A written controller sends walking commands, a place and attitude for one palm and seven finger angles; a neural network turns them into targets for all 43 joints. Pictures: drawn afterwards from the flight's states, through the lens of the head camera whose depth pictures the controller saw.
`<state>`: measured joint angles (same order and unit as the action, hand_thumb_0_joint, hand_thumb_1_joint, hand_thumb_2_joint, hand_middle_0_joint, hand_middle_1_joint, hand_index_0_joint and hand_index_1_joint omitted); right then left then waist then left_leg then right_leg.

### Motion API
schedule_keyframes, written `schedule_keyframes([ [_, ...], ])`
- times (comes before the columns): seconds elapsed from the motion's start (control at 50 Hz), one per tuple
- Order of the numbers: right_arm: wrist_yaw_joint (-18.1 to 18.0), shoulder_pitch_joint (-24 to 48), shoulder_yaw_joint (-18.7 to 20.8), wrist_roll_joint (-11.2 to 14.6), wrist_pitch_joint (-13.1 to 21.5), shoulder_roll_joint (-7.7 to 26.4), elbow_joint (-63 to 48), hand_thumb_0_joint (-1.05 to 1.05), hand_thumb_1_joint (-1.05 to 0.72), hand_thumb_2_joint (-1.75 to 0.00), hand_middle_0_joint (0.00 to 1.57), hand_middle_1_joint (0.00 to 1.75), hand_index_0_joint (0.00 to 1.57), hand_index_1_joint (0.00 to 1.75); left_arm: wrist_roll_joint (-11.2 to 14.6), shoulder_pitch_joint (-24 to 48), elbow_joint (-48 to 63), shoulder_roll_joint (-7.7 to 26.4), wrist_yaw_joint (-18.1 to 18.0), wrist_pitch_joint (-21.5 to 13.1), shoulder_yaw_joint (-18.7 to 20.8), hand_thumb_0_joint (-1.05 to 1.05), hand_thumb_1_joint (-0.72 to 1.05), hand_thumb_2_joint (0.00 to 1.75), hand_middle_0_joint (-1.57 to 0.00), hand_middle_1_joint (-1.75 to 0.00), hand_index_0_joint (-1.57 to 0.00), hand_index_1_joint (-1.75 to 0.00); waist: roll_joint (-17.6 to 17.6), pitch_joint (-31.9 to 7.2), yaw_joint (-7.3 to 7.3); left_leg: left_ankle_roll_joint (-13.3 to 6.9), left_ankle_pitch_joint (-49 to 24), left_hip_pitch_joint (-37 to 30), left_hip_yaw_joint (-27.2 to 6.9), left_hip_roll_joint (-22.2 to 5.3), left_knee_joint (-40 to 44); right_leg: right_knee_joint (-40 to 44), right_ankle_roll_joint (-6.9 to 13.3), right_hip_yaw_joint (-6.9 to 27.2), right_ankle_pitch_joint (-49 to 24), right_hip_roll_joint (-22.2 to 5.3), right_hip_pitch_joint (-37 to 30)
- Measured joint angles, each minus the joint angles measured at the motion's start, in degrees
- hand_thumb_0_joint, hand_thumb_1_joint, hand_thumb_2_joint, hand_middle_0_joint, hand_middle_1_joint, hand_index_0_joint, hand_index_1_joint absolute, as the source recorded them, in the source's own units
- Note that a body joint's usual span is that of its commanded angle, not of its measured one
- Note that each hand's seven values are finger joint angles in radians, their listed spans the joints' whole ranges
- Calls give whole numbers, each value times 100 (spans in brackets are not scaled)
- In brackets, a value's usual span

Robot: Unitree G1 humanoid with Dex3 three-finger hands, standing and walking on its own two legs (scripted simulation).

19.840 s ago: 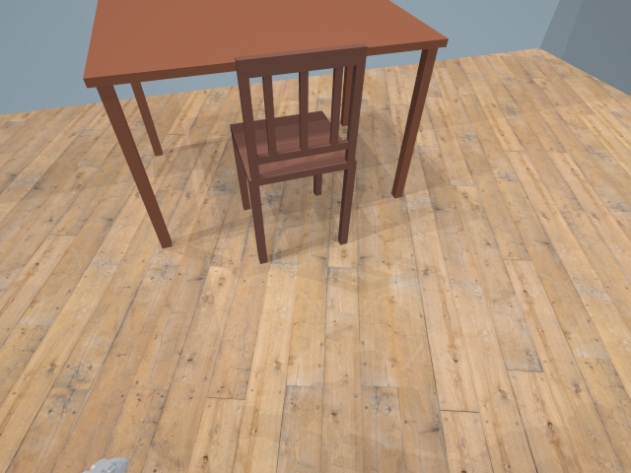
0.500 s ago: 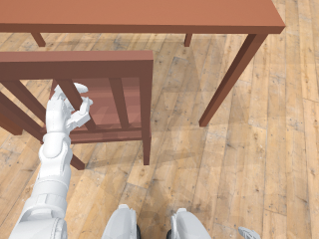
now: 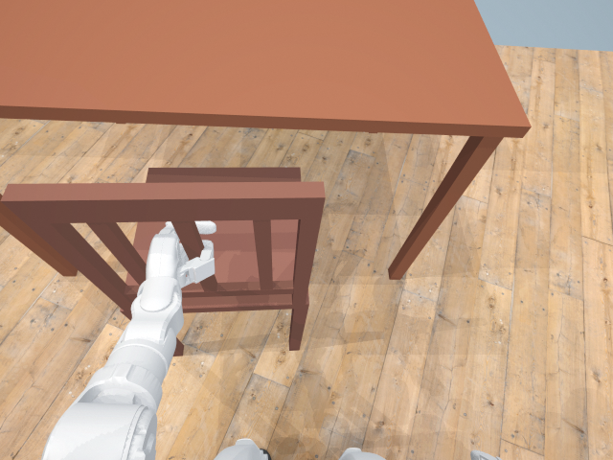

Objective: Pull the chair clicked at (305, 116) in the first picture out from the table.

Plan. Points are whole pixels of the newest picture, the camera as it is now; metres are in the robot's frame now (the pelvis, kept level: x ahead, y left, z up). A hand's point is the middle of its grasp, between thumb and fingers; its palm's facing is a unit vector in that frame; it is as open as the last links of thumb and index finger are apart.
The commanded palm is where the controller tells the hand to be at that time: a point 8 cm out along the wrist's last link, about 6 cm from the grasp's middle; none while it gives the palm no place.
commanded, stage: step backward, pulling the chair out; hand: left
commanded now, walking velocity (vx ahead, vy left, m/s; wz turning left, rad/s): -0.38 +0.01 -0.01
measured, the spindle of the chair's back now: (198, 257) +0.42 +0.17 -0.10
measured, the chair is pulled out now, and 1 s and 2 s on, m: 0.04 0.21 0.33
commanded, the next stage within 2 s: none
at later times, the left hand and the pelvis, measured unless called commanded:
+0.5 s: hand (227, 326) +0.29 +0.11 -0.05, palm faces -0.08 -0.99 -0.15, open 5.2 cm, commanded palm +0.29 +0.16 -0.05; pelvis -0.07 +0.01 +0.01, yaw -3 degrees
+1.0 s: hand (219, 377) +0.23 +0.11 -0.05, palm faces -0.10 -0.98 -0.17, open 5.4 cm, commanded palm +0.23 +0.16 -0.05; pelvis -0.13 +0.02 +0.01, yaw -2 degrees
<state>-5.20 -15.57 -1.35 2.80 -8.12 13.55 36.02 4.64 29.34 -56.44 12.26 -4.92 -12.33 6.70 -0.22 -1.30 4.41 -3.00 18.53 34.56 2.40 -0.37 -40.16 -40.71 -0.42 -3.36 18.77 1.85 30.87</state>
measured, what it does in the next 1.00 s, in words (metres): walks backwards: left foot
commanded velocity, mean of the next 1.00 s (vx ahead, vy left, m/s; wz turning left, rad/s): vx -0.38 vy -0.01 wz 0.04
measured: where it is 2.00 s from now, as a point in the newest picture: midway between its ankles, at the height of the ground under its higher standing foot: outside the picture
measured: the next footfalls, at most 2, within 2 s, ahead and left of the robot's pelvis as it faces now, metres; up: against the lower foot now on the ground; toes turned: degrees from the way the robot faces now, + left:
left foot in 0.88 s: -0.09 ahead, +0.14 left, +0.00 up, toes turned -2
right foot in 1.50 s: -0.11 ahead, -0.12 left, +0.00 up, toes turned -2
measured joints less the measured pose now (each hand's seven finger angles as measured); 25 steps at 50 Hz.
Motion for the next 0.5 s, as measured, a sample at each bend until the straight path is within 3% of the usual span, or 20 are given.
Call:
schedule_keyframes([
  [0.12, 2, 77, 161, -60, 94, 156, 154, 0, -90, -90, 20, 30, 20, 30, 68, -3, -77, 63, 118, -122, -35, 5, 72, 74, -26, -102, -48, -145, 27, 371, 23, -21, -177, -314, 159, 44, 253, 520, 116, 191, 101, -21, -434],
  [0.22, -57, 178, 156, 21, 50, 155, 211, 1, -90, -90, 20, 30, 20, 30, 108, -173, 136, 4, 130, -96, -45, 4, 71, 74, -27, -101, -49, -145, 242, 620, 25, 46, -403, -431, 217, -83, 467, 888, 127, 261, -279, 99, -576],
  [0.28, -117, 182, 108, 90, 20, 111, 203, 1, -90, -90, 20, 30, 20, 30, 52, -239, 185, -26, 108, 2, -177, 3, 70, 73, -27, -103, -49, -145, 251, 656, 30, 79, -521, -525, 227, -105, 596, 1049, 127, 286, -423, 124, -673],
  [0.38, -177, 262, 87, 117, 32, 88, 223, 1, -90, -90, 20, 30, 20, 30, -31, -272, 92, -99, 80, 158, -442, 2, 70, 73, -25, -106, -49, -145, 190, 614, 72, -36, -705, -658, 277, -43, 787, 1076, 75, 322, -553, 66, -721],
  [0.5, -194, 368, 86, 58, 228, 58, 271, 1, -90, -90, 20, 30, 20, 30, -26, -238, -65, -226, 47, 239, -656, 1, 70, 73, -23, -108, -49, -145, 93, 645, -1, -113, -893, -733, 362, 58, 822, 731, 62, 350, -507, -64, -617],
])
